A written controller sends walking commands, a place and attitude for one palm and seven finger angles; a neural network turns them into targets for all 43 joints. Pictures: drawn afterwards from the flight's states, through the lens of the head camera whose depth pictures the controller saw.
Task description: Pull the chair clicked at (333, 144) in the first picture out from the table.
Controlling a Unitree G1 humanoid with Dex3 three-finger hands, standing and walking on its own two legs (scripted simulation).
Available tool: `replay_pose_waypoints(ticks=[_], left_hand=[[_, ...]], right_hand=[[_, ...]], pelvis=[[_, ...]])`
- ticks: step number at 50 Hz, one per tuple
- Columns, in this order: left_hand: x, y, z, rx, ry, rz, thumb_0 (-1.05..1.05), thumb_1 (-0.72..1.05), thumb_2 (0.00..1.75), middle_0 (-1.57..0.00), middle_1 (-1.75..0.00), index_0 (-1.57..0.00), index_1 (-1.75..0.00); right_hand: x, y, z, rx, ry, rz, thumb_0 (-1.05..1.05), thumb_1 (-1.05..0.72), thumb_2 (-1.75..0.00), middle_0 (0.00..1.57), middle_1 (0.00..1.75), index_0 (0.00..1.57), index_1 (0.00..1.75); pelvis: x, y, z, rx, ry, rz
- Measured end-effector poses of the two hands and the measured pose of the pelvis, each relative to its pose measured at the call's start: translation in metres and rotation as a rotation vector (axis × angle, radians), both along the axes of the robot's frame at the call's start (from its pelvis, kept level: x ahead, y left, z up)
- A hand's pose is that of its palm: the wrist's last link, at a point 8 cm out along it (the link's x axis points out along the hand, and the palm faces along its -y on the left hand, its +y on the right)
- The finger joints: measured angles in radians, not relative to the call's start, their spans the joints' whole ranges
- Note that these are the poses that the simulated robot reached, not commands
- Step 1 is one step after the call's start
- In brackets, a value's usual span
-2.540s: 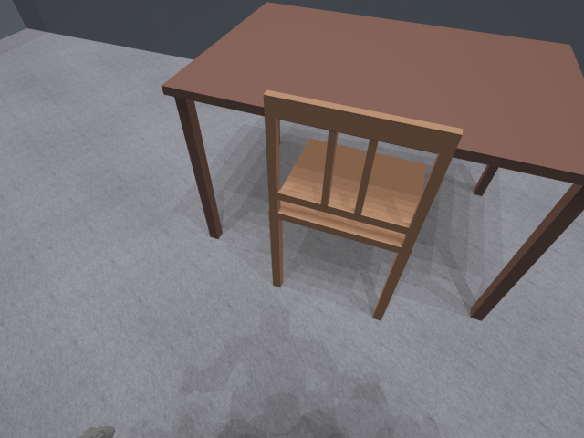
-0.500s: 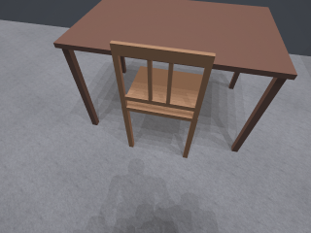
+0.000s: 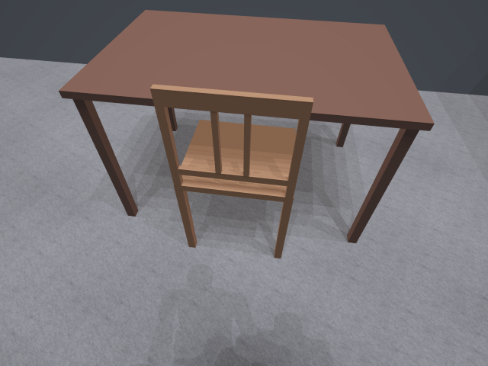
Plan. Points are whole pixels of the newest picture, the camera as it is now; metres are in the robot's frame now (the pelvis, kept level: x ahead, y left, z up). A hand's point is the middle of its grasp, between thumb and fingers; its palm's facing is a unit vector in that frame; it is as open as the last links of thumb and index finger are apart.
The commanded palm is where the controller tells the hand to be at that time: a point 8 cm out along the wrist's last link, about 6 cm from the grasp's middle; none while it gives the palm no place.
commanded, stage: take the last steps up to it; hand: left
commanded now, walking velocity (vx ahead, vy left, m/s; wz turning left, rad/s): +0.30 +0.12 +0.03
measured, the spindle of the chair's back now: (216, 143) +0.75 +0.14 -0.12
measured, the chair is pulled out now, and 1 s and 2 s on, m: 0.00 0.00 0.00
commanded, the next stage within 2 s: come to a stop and stand still in 0.74 s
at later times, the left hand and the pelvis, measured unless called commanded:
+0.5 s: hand (134, 329) +0.22 +0.24 -0.17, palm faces +0.00 -0.98 -0.18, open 7.3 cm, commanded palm none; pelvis +0.13 +0.06 +0.00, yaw -1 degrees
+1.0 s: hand (128, 306) +0.27 +0.28 -0.19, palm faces +0.09 -0.98 -0.17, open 7.3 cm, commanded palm none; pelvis +0.27 +0.10 -0.01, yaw -1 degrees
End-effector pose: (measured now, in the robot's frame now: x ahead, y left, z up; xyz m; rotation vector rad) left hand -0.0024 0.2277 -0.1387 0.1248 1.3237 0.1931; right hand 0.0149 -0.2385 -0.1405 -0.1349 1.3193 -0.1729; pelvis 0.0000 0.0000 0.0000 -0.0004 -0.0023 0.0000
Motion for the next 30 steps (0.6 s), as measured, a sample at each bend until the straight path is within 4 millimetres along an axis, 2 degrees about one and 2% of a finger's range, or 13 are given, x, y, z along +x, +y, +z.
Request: replay_pose_waypoints(ticks=[4,7,9,11,14,20,25,28,30], left_hand=[[-0.011,0.011,-0.004,-0.029,0.053,0.032,0.0,0.91,0.9,-0.2,-0.3,-0.2,-0.3],[-0.015,0.028,-0.012,-0.046,0.099,0.057,0.0,0.91,0.9,-0.2,-0.3,-0.21,-0.3],[-0.013,0.041,-0.022,-0.054,0.132,0.061,0.0,0.91,0.9,-0.2,-0.3,-0.2,-0.3],[-0.002,0.053,-0.024,-0.052,0.156,0.044,0.0,0.91,0.9,-0.2,-0.3,-0.2,-0.3],[0.033,0.066,-0.018,-0.044,0.125,0.016,0.01,0.91,0.9,-0.2,-0.3,-0.2,-0.3],[0.128,0.075,-0.005,-0.029,-0.023,-0.031,0.01,0.91,0.9,-0.2,-0.3,-0.2,-0.3],[0.213,0.063,0.001,-0.019,-0.123,-0.098,0.0,0.91,0.9,-0.2,-0.3,-0.2,-0.3],[0.261,0.051,0.0,-0.013,-0.189,-0.13,0.0,0.91,0.9,-0.2,-0.3,-0.2,-0.3],[0.285,0.045,-0.004,-0.004,-0.243,-0.13,0.0,0.91,0.9,-0.2,-0.3,-0.2,-0.3]], right_hand=[[0.025,0.014,0.01,-0.011,-0.025,0.022,0.01,-0.91,-0.89,0.2,0.3,0.2,0.3],[0.045,0.029,0.011,-0.032,-0.055,0.038,0.01,-0.91,-0.89,0.2,0.3,0.2,0.3],[0.055,0.039,0.006,-0.053,-0.077,0.037,0.01,-0.91,-0.89,0.2,0.3,0.2,0.3],[0.056,0.051,0.006,-0.058,-0.073,0.021,0.01,-0.91,-0.89,0.2,0.3,0.2,0.3],[0.05,0.068,0.009,-0.041,-0.029,-0.009,0.01,-0.91,-0.89,0.2,0.3,0.2,0.3],[0.036,0.099,0.008,0.025,0.1,-0.052,0.01,-0.91,-0.89,0.2,0.3,0.2,0.3],[0.035,0.11,-0.001,0.072,0.184,-0.102,0.01,-0.91,-0.89,0.2,0.3,0.2,0.3],[0.042,0.108,-0.012,0.09,0.229,-0.125,0.01,-0.91,-0.89,0.21,0.3,0.2,0.3],[0.052,0.102,-0.022,0.096,0.252,-0.128,0.01,-0.91,-0.89,0.21,0.3,0.2,0.3]], pelvis=[[0.014,0.015,0.003,0.001,0.008,0.004],[0.029,0.032,-0.002,-0.005,0.008,0.006],[0.038,0.045,-0.011,-0.014,0.011,0.005],[0.047,0.052,-0.011,-0.001,0.008,-0.004],[0.063,0.058,-0.004,0.012,0.008,-0.011],[0.099,0.066,0.003,0.02,0.007,-0.016],[0.132,0.063,-0.002,0.031,-0.005,-0.021],[0.157,0.057,-0.01,0.031,-0.016,-0.023],[0.172,0.051,-0.02,0.032,-0.023,-0.013]])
